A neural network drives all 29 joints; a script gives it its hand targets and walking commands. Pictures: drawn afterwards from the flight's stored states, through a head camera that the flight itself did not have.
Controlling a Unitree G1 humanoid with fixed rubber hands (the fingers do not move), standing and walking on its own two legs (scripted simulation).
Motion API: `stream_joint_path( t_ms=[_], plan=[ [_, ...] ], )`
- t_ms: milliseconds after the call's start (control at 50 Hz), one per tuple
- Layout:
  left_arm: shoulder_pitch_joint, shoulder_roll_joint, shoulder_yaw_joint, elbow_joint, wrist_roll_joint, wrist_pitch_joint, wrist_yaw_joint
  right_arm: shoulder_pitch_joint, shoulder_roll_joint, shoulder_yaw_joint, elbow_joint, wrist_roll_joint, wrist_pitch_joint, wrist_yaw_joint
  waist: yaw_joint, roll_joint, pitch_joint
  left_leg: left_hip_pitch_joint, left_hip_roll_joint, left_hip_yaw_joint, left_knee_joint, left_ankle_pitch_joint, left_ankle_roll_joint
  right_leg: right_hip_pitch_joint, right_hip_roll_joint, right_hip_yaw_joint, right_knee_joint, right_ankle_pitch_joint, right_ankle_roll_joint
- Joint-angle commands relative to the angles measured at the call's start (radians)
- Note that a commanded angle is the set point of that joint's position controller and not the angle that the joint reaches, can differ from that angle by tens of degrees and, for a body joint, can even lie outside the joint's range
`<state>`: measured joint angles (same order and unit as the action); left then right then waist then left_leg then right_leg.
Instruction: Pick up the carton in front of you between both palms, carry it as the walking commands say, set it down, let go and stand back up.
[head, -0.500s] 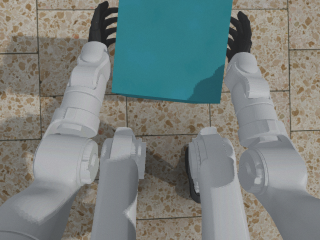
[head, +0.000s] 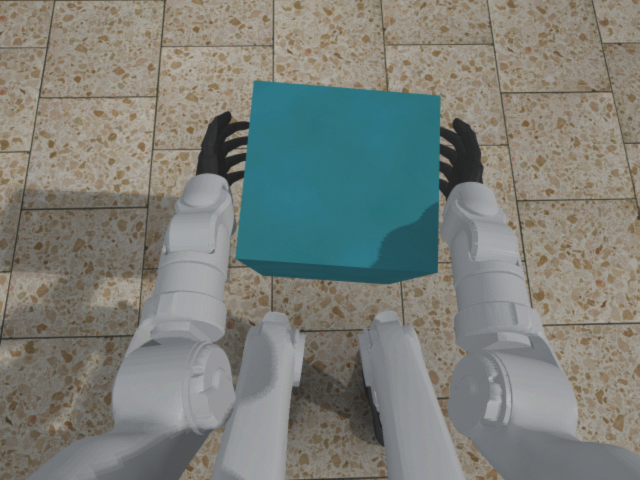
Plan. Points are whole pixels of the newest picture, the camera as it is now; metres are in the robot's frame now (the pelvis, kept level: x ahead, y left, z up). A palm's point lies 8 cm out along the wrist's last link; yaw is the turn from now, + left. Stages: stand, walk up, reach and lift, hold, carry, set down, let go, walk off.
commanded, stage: reach and lift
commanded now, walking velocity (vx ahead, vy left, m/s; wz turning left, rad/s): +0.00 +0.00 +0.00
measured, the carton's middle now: (334, 202) +0.45 +0.00 -0.13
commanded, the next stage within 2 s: none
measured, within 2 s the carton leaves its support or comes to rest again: neither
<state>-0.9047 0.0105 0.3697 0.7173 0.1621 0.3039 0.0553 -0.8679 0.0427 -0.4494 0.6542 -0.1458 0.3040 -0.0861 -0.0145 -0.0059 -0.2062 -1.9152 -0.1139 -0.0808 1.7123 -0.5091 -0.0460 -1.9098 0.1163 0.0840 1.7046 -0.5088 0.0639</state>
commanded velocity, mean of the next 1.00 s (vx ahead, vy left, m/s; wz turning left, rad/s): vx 0.00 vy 0.00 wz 0.00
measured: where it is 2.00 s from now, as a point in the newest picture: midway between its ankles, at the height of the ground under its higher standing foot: (327, 415)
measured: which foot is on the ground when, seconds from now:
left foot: down 0.00-1.00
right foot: down 0.00-1.00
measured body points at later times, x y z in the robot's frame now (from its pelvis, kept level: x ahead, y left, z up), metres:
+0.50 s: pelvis +0.05 +0.00 +0.15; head +0.18 +0.00 +0.58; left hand +0.44 +0.15 +0.10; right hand +0.43 -0.16 +0.10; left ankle +0.10 +0.12 -0.48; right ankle +0.10 -0.13 -0.48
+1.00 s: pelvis +0.10 +0.00 +0.25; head +0.09 +0.00 +0.70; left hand +0.40 +0.15 +0.25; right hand +0.40 -0.16 +0.25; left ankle +0.10 +0.12 -0.48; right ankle +0.10 -0.13 -0.48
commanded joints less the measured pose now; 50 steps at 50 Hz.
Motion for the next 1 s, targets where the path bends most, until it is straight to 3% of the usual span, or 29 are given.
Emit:
stream_joint_path(
  t_ms=[0, 360, 640, 800, 980],
  plan=[
    [-0.579, -1.095, -0.548, -0.041, -0.151, -0.008, -0.236, -0.609, 1.075, 0.620, -0.002, 0.145, 0.000, 0.249, 0.001, 0.022, -0.957, 0.632, -0.065, 0.129, -0.235, 0.193, 0.021, 0.578, 0.068, -0.147, -0.224, 0.183, -0.024],
    [-0.260, -1.123, -0.578, -0.044, -0.121, -0.035, -0.236, -0.270, 1.107, 0.648, 0.023, 0.109, -0.022, 0.249, 0.006, 0.017, -0.677, 0.964, -0.045, 0.055, -0.575, 0.241, 0.030, 0.937, 0.044, -0.059, -0.570, 0.239, -0.039],
    [0.000, -1.132, -0.624, -0.104, -0.099, -0.040, -0.235, -0.008, 1.097, 0.697, -0.024, 0.078, -0.027, 0.259, 0.007, 0.009, -0.489, 1.323, -0.011, -0.001, -0.888, 0.405, 0.040, 1.295, 0.008, -0.007, -0.875, 0.401, -0.049],
    [0.127, -1.134, -0.681, -0.182, -0.113, 0.026, -0.246, 0.118, 1.092, 0.749, -0.092, 0.092, 0.040, 0.278, 0.009, 0.009, -0.361, 1.546, 0.011, -0.019, -1.072, 0.522, 0.041, 1.525, -0.010, 0.010, -1.060, 0.523, -0.049],
    [0.211, -1.125, -0.736, -0.334, -0.141, 0.183, -0.265, 0.204, 1.086, 0.804, -0.228, 0.123, 0.194, 0.306, 0.016, 0.009, -0.175, 1.763, 0.026, -0.016, -1.255, 0.569, 0.034, 1.736, -0.024, 0.011, -1.248, 0.572, -0.049]
  ],
)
